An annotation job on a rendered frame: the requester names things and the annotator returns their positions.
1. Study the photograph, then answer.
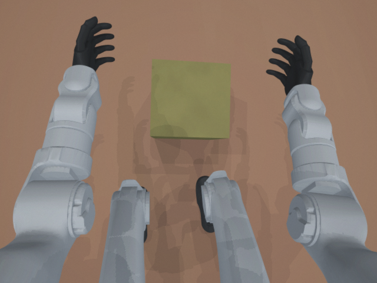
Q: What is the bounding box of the left robot hand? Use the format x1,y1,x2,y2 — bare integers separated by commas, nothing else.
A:
72,17,115,72

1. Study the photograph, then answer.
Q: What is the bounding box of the right robot hand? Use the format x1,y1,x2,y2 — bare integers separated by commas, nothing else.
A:
266,35,313,95

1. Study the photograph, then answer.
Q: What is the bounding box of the left robot foot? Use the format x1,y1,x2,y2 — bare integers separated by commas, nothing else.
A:
142,187,147,242

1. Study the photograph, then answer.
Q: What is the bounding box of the robot foot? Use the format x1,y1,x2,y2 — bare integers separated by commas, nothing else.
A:
196,176,214,233
142,187,147,242

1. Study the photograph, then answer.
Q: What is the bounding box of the carton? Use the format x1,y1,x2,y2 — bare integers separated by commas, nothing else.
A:
150,59,231,140

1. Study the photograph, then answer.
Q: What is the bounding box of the right robot foot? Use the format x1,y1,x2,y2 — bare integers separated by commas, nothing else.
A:
196,176,214,233

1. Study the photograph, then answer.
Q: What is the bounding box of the right robot upper arm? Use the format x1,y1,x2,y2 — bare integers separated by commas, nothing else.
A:
286,192,377,283

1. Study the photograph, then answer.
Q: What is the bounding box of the right robot forearm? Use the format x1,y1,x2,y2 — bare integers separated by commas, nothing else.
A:
282,84,368,240

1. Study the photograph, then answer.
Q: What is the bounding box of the left robot forearm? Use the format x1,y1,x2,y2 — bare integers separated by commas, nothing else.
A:
13,65,102,233

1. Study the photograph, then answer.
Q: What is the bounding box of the left robot upper arm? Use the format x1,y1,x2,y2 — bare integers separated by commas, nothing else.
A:
0,180,95,283

